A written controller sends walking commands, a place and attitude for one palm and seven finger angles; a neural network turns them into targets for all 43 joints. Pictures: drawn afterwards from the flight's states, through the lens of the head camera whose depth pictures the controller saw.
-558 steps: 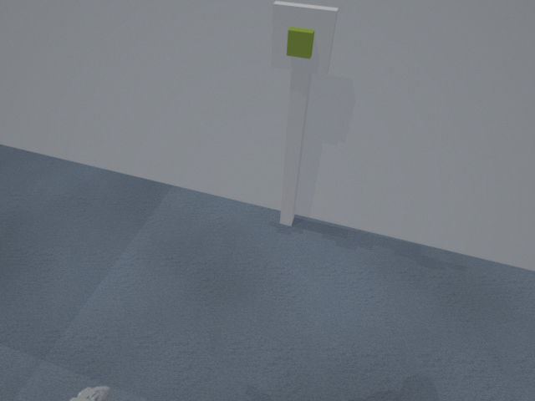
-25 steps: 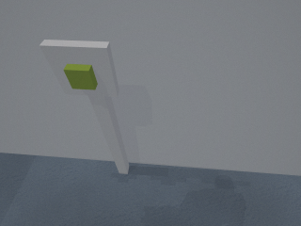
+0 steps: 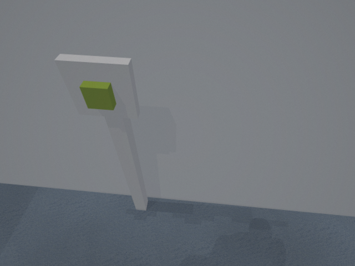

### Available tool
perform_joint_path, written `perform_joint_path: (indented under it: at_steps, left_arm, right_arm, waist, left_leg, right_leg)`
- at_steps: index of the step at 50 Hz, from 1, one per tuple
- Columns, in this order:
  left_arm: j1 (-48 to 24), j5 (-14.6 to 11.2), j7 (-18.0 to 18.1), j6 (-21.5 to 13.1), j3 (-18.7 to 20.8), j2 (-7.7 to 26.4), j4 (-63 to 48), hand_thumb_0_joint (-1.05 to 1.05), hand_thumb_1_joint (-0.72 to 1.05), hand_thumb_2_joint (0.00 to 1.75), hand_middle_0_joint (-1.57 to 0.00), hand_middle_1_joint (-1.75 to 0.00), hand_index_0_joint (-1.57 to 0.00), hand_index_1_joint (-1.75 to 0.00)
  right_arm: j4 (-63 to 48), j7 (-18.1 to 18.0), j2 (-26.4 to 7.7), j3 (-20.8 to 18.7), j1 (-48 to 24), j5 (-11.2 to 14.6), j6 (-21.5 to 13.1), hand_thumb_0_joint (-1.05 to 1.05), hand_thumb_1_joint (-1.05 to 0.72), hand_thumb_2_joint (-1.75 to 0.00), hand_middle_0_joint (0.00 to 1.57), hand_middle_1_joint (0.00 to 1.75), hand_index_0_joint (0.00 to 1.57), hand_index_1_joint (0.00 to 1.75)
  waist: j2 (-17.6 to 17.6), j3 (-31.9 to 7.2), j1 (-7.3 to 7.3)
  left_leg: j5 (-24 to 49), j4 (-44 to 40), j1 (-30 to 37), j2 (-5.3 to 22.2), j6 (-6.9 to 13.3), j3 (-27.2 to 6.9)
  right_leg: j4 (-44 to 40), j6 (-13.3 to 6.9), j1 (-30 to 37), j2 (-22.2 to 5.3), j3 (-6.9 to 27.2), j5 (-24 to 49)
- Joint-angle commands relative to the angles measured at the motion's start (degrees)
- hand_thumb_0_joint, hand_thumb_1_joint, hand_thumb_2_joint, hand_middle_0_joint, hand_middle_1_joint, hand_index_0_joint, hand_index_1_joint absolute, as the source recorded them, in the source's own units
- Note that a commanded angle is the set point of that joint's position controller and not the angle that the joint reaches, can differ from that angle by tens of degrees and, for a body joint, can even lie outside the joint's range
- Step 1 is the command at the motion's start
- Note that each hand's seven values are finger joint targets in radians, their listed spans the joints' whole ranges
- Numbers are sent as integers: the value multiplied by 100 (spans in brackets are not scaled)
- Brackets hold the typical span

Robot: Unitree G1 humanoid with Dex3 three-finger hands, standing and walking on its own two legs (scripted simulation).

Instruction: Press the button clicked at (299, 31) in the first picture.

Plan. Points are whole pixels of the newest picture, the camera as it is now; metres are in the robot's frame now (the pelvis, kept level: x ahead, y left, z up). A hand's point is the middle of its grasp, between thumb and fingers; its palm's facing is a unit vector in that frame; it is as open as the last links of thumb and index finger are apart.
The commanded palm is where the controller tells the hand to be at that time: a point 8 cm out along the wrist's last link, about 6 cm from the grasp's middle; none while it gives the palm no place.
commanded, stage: look again from close up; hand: left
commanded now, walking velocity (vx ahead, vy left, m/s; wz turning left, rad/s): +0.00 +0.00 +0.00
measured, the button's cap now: (99, 95) +0.49 +0.25 +0.11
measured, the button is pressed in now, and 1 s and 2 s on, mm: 0 0 0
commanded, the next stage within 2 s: raise the hand and make a fist in 0.48 s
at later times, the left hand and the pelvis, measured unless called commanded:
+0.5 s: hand out of the picture +0.03 +0.19 -0.17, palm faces +0.03 -0.97 -0.23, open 7.3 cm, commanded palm none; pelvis +0.01 +0.01 +0.00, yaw +0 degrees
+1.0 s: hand (102, 259) +0.14 +0.17 -0.04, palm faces -0.01 -1.00 +0.01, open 5.4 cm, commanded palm +0.12 +0.24 -0.02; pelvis -0.01 -0.01 -0.05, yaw +1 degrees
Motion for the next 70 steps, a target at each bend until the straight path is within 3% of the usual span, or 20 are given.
perform_joint_path:
  at_steps: [1, 4, 9, 28, 29, 30, 31, 32, 33, 34, 36, 39, 41, 45, 50, 54, 58, 64, 67, 70]
  left_arm:
    - [396, 2, 253, -295, 83, 877, -271, 0, 90, 90, -20, -30, -20, -30]
    - [-9, 14, 177, -349, 124, 743, -385, 0, 90, 90, -20, -30, -20, -30]
    - [148, -43, 125, -293, 47, 384, -262, 0, 90, 90, -20, -30, -20, -30]
    - [109, -56, 128, -242, 65, 423, -192, 0, 90, 90, -20, -30, -20, -30]
    - [642, 7, 357, -295, 96, 619, 54, 0, 90, 90, -20, -30, -20, -30]
    - [-3932, -1232, 221, -1619, 897, 1954, -8749, 0, 90, 90, -23, -33, -23, -33]
    - [-1169, -759, 398, -1279, 796, 1529, -7327, 0, 90, 90, -25, -36, -25, -36]
    - [-930, -944, 682, -1036, 573, 1032, -6805, 0, 90, 90, -28, -39, -28, -39]
    - [654, -956, 640, -528, -110, -198, -5667, 0, 90, 90, -31, -42, -31, -42]
    - [-207, -1209, 532, -695, -6, -10, -6682, 0, 90, 90, -34, -45, -34, -45]
    - [94, -1111, 294, -1263, 552, 421, -6257, 0, 90, 90, -39, -51, -39, -51]
    - [2123, -1362, -523, -2221, 692, -56, -5205, 0, 90, 90, -47, -60, -47, -60]
    - [2540, -1542, -1213, -2961, 861, 38, -5441, 0, 90, 90, -53, -66, -53, -66]
    - [2371, -1559, -2198, -3504, 1455, 834, -6064, 0, 90, 90, -64, -78, -64, -78]
    - [868, -1872, -1787, -3496, 1622, 925, -7942, 0, 90, 90, -78, -93, -78, -93]
    - [105, -1656, -1649, -3854, 970, 736, -8661, 0, 90, 90, -89, -105, -89, -105]
    - [76, -1547, -2116, -3366, 637, 847, -8064, 0, 90, 90, -100, -117, -100, -117]
    - [1195, -1840, -2085, -1555, 1616, 1234, -7838, 0, 90, 90, -116, -135, -116, -135]
    - [1326, -2008, -1540, -1420, 1817, 1052, -8360, 0, 90, 90, -124, -144, -124, -144]
    - [1288, -1792, -1148, -1749, 1613, 920, -8702, 0, 90, 90, -130, -150, -130, -150]
  right_arm:
    - [-555, 57, -435, -131, 79, 54, -62, 0, -90, -90, 20, 30, 20, 30]
    - [-426, 73, -440, -115, 568, 6, -95, 0, -90, -90, 20, 30, 20, 30]
    - [-407, 20, -537, -65, 491, 8, -183, 0, -90, -90, 20, 30, 20, 30]
    - [-57, -36, -565, -27, 366, 11, -208, 0, -90, -90, 20, 30, 20, 30]
    - [-387, 3, -792, -125, -276, 85, -225, 0, -90, -90, 20, 30, 20, 30]
    - [-2482, -245, -1840, -284, -399, 356, -1136, 0, -90, -90, 20, 30, 20, 30]
    - [-2218, -452, -1254, -93, -896, 265, -1641, 0, -90, -90, 20, 30, 20, 30]
    - [-1851, -497, -1326, -177, -843, 301, -1791, 0, -90, -90, 20, 30, 20, 30]
    - [-1785, -405, -1028, -158, -629, 361, -1804, 0, -90, -90, 20, 30, 20, 30]
    - [-2236, -374, -1267, -174, -852, 416, -1895, 0, -90, -90, 20, 30, 20, 30]
    - [-2479, -367, -1392, -398, -756, 255, -2015, 0, -90, -90, 20, 30, 20, 30]
    - [-3029, -151, -1296, -538, -976, 195, -2021, 0, -90, -90, 20, 30, 20, 30]
    - [-3388, 37, -1336, -631, -1118, 189, -1971, 0, -90, -90, 20, 30, 20, 30]
    - [-4002, 208, -1394, -670, -1335, 271, -1800, 0, -90, -90, 20, 30, 20, 30]
    - [-4351, -3, -1198, -587, -1025, 278, -1621, 0, -90, -90, 20, 30, 20, 30]
    - [-4113, -85, -1237, -447, -696, 221, -1670, 0, -90, -90, 20, 30, 20, 30]
    - [-4004, -143, -1393, -360, -672, 311, -1772, 0, -90, -90, 20, 30, 20, 30]
    - [-4358, -231, -1233, -314, -1103, 456, -1576, 0, -90, -90, 20, 30, 20, 30]
    - [-4341, -232, -1042, -226, -1261, 388, -1536, 0, -90, -90, 20, 30, 20, 30]
    - [-4262, -163, -1057, -249, -913, 333, -1610, 0, -90, -90, 20, 30, 20, 30]
  waist:
    - [166, -192, -185]
    - [-77, -197, -374]
    - [131, 332, -170]
    - [63, 245, -61]
    - [-664, 385, 220]
    - [757, -2517, -550]
    - [1628, -2203, 31]
    - [1578, -1755, -139]
    - [957, -994, -192]
    - [562, -195, -256]
    - [-857, 23, -354]
    - [-1808, 12, 147]
    - [-1649, -437, 253]
    - [-120, -1158, 301]
    - [485, -1568, 17]
    - [630, -1553, -451]
    - [334, -1301, -611]
    - [-31, -1914, 144]
    - [-59, -1663, 307]
    - [187, -1368, 172]
  left_leg:
    - [-650, 692, -471, 130, -3, -296]
    - [-141, 461, -53, 187, 92, -345]
    - [202, -298, -686, 461, 232, -724]
    - [644, -512, -390, 449, 199, -559]
    - [627, 621, -733, 545, 40, -241]
    - [1115, -125, 578, -152, 215, -392]
    - [1696, -208, 677, -81, 226, -162]
    - [1209, -107, 202, -10, 54, -195]
    - [898, -156, -165, 21, 49, -367]
    - [556, -102, -491, -16, 92, -549]
    - [25, 377, -1068, -111, 178, -492]
    - [-281, 1132, -2190, -210, 68, -327]
    - [-171, 1611, -2613, -315, -2, -217]
    - [28, 2299, -2926, -411, 30, -28]
    - [-308, 2626, -2915, -299, 129, -188]
    - [-221, 2861, -2688, -125, 224, -443]
    - [-547, 2769, -2797, -61, 265, -614]
    - [-279, 2080, -2691, -152, 191, -562]
    - [132, 1842, -2533, -94, 138, -618]
    - [237, 1714, -2416, -41, 98, -581]
  right_leg:
    - [-880, -92, 16, -1293, 1615, -477]
    - [-925, -282, -522, -1146, 1300, -1305]
    - [-365, -65, -76, -658, 806, -543]
    - [-309, -28, 576, -714, 754, 627]
    - [-178, 177, 468, -1035, 998, 3127]
    - [96, 103, 1003, -518, 851, 1868]
    - [237, -75, 995, -204, 621, 925]
    - [228, -10, 629, -193, 350, 362]
    - [161, 90, 172, -188, 168, 149]
    - [79, 155, -132, -230, 162, 1]
    - [51, 252, -825, -194, 130, -873]
    - [664, 262, -1192, -201, 259, -1366]
    - [1140, 259, -960, -252, 433, -636]
    - [1695, 162, -910, -435, 847, 149]
    - [1707, 206, -1392, -338, 1097, -996]
    - [1979, 134, -2030, -149, 789, -871]
    - [1894, 158, -2173, -81, 588, -1164]
    - [1601, 233, -921, -206, 460, -1127]
    - [1768, 176, -763, -86, 154, -547]
    - [1828, 160, -1094, -37, 13, -435]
